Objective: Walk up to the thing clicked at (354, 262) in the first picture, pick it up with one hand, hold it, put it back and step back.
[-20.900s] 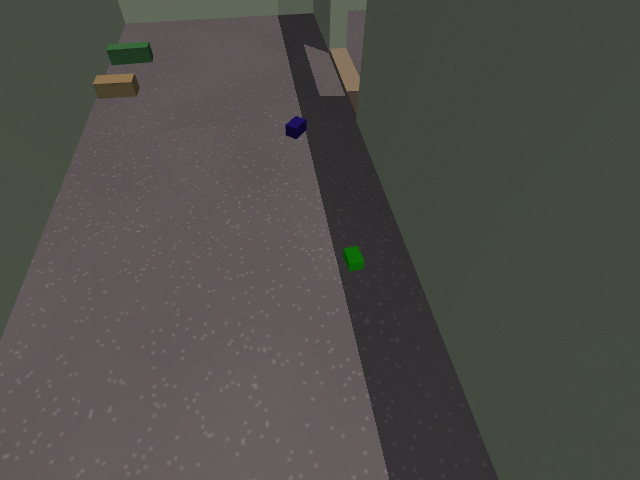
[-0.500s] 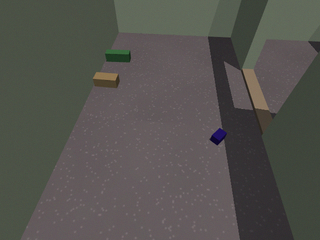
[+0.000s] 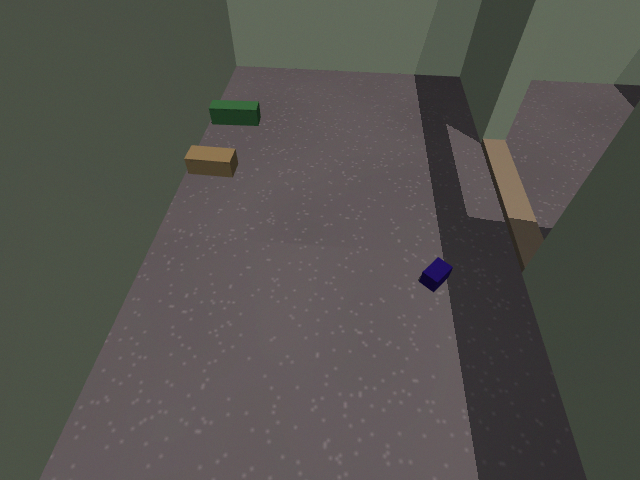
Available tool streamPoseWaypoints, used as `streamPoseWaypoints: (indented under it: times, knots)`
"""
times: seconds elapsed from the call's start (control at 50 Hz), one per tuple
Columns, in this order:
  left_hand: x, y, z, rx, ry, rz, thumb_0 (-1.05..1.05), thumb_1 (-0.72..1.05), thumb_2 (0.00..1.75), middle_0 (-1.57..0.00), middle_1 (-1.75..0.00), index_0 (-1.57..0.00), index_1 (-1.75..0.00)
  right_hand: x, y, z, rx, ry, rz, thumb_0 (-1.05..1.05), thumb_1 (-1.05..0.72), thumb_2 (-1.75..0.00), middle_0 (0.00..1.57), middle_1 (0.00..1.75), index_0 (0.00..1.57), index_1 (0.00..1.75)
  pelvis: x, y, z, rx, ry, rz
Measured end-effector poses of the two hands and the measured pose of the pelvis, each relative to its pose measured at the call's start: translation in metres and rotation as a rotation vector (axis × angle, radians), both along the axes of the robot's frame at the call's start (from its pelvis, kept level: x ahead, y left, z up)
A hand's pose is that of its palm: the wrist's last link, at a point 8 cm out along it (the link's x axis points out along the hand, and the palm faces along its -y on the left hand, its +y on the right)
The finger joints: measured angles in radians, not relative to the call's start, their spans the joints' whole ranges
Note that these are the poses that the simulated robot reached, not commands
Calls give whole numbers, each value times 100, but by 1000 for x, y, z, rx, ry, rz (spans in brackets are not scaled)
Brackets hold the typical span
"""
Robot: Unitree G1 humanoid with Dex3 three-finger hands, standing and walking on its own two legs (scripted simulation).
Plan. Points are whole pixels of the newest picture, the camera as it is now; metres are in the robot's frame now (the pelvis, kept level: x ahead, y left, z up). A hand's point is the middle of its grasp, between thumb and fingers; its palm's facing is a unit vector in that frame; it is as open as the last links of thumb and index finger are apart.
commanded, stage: walk up
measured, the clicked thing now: out of the picture +0.00 -0.48 -0.76
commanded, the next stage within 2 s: none
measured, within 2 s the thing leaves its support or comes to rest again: neither
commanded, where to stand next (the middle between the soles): +1.37 +0.01 m, yaw +0 degrees
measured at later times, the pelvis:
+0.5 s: pelvis +0.18 +0.07 +0.00, yaw +2 degrees
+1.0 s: pelvis +0.46 +0.01 +0.00, yaw -1 degrees
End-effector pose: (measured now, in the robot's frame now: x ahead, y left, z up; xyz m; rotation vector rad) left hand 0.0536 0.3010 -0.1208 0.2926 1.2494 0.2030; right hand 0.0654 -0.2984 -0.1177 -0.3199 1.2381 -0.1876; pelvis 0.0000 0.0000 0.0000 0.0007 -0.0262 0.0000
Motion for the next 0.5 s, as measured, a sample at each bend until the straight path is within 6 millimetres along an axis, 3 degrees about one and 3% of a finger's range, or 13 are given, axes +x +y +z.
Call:
streamPoseWaypoints:
  times: [0.1, 0.2, 0.26, 0.34, 0.5]
  knots:
    - [-2, 23, 5, 16, -63, 45, 1, 90, 89, -21, -30, -21, -30, 19, -9, 4, -27, 13, 37, 1, -90, -90, 20, 30, 21, 30, 19, 9, -5, 1, 7, 32]
    - [-8, 62, 1, 49, -5, 87, 1, 90, 89, -21, -30, -21, -30, 75, 0, 12, -59, -31, 87, 1, -90, -90, 20, 30, 21, 30, 52, 32, -11, -20, -5, 49]
    - [3, 92, -14, 59, 45, 97, 1, 90, 89, -21, -30, -20, -30, 114, 15, 13, -84, -87, 102, 1, -90, -90, 20, 30, 21, 30, 78, 49, -24, -11, -16, 53]
    - [44, 106, -22, 49, 76, 63, 1, 91, 89, -20, -30, -20, -30, 138, 35, 18, -89, -165, 62, 1, -90, -90, 20, 30, 21, 30, 108, 66, -25, 0, -30, 43]
    - [168, 97, 1, -18, -83, -17, 1, 91, 89, -20, -30, -20, -30, 158, 54, 27, -52, -107, 12, 1, -90, -90, 20, 30, 21, 30, 177, 73, -3, 17, -45, 29]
